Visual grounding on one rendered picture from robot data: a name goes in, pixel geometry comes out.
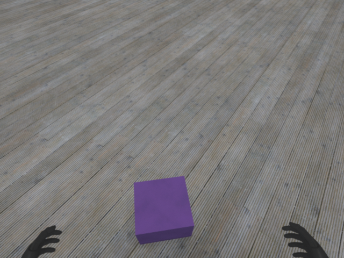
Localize carton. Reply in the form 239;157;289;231
134;176;194;245

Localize robot left hand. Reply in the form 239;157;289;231
21;225;62;258

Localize robot right hand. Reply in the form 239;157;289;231
282;222;329;258

